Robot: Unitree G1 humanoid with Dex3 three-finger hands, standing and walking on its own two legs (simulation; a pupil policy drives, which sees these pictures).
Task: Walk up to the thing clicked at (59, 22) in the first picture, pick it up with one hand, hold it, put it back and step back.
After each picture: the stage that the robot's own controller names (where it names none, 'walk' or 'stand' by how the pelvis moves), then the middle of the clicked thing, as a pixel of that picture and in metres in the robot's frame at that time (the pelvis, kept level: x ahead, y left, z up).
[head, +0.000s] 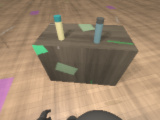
stand; (59, 28) +0.84 +0.37 +0.11
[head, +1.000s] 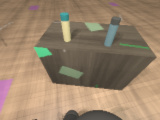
walk; (66, 28) +0.74 +0.26 +0.13
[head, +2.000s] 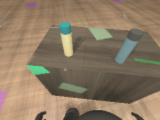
stand; (67, 41) +0.52 +0.21 +0.13
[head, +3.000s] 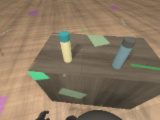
stand; (66, 48) +0.51 +0.21 +0.11
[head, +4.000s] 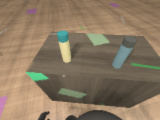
stand; (65, 48) +0.50 +0.21 +0.11
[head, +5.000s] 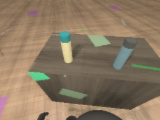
stand; (66, 48) +0.50 +0.21 +0.11
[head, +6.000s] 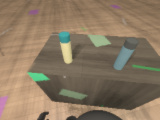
stand; (66, 49) +0.49 +0.21 +0.11
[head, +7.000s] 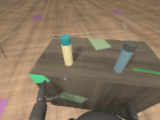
rise first; (67, 51) +0.49 +0.22 +0.11
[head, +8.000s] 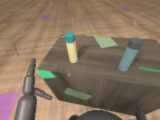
go down; (71, 49) +0.51 +0.21 +0.11
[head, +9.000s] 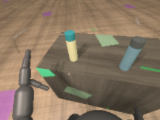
go down; (71, 47) +0.51 +0.21 +0.12
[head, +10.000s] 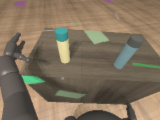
go down; (63, 47) +0.47 +0.19 +0.13
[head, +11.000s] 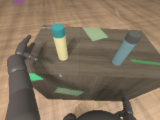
close in; (60, 44) +0.49 +0.19 +0.13
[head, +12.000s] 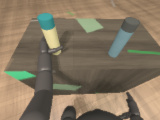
close; (51, 37) +0.50 +0.22 +0.16
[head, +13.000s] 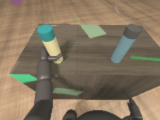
lift; (52, 47) +0.44 +0.23 +0.16
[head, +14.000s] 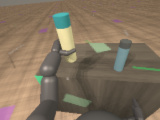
lift; (66, 41) +0.35 +0.14 +0.33
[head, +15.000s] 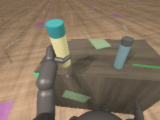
hold; (61, 47) +0.32 +0.17 +0.29
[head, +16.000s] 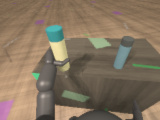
hold; (60, 51) +0.33 +0.19 +0.25
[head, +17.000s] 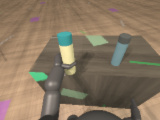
crouch; (67, 55) +0.36 +0.15 +0.20
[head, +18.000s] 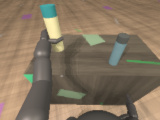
crouch; (54, 31) +0.47 +0.21 +0.29
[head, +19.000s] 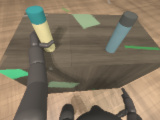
lower; (44, 33) +0.52 +0.23 +0.17
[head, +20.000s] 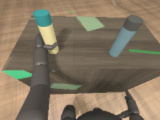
lower; (48, 35) +0.50 +0.23 +0.17
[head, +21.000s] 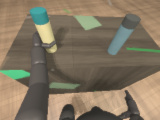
lower; (46, 34) +0.51 +0.23 +0.17
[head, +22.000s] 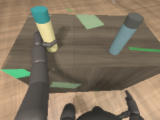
lower; (47, 33) +0.51 +0.23 +0.17
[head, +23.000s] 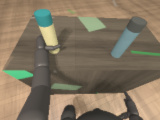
open; (49, 35) +0.50 +0.23 +0.17
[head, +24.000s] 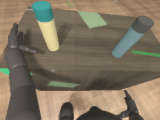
rise; (49, 31) +0.50 +0.22 +0.17
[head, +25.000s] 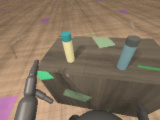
sink last; (68, 48) +0.51 +0.23 +0.14
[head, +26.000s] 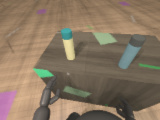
stand; (69, 45) +0.51 +0.22 +0.12
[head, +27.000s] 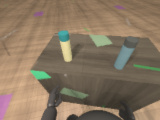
stand; (66, 47) +0.51 +0.23 +0.11
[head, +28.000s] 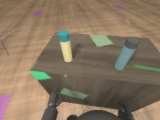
stand; (66, 48) +0.50 +0.23 +0.11
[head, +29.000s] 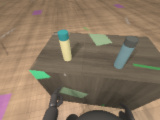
stand; (65, 47) +0.51 +0.23 +0.11
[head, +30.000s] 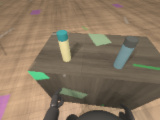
stand; (64, 47) +0.50 +0.23 +0.11
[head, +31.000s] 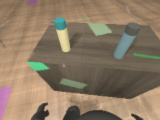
walk; (63, 37) +0.55 +0.23 +0.13
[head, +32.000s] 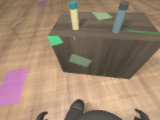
walk; (74, 16) +0.89 +0.23 +0.14
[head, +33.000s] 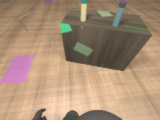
stand; (83, 10) +1.18 +0.18 +0.13
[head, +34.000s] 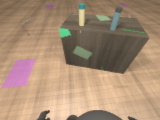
stand; (81, 15) +1.17 +0.19 +0.11
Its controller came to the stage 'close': yes
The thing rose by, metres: 0.20
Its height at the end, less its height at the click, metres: +0.00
